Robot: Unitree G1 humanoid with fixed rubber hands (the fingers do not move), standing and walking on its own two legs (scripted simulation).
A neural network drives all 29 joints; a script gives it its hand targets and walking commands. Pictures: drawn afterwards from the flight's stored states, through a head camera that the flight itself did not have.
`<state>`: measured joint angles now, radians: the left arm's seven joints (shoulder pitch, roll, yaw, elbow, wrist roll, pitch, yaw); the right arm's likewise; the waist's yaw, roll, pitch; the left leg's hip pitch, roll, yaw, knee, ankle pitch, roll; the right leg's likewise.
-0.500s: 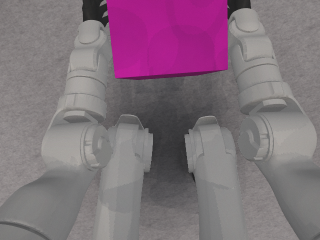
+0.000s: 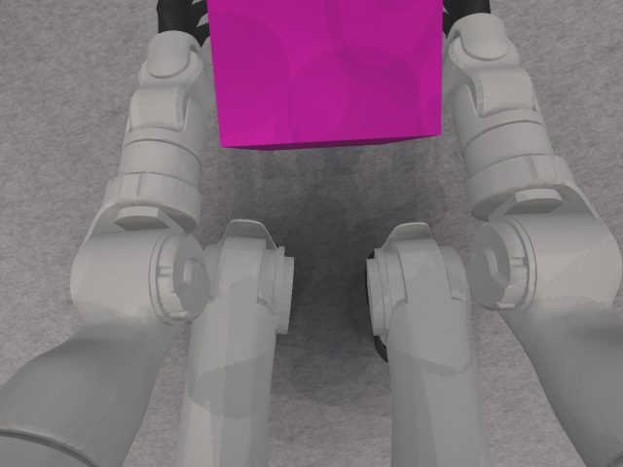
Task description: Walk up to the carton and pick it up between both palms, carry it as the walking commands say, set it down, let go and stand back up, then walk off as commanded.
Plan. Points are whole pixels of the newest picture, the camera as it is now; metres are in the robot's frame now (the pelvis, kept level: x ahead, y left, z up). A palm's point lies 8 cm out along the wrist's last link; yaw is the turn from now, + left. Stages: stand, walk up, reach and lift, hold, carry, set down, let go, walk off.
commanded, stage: set down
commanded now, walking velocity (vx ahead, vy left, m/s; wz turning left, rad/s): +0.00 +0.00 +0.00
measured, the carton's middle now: (320, 27) +0.54 +0.02 -0.22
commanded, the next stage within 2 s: let go in 1.82 s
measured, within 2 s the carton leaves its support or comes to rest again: neither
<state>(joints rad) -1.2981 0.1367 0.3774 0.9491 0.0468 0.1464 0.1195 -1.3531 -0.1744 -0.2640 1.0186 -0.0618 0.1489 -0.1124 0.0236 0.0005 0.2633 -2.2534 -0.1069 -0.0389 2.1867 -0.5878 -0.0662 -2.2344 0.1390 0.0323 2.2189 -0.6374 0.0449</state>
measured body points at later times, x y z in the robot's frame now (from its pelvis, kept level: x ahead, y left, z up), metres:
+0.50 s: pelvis -0.01 +0.00 +0.01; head +0.35 +0.00 +0.27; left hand +0.53 +0.19 -0.16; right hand +0.54 -0.17 -0.17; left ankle +0.11 +0.12 -0.34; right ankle +0.10 -0.11 -0.34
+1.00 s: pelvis +0.00 +0.00 +0.07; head +0.34 +0.00 +0.37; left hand +0.53 +0.20 -0.06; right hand +0.55 -0.18 -0.06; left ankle +0.11 +0.12 -0.34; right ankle +0.10 -0.11 -0.34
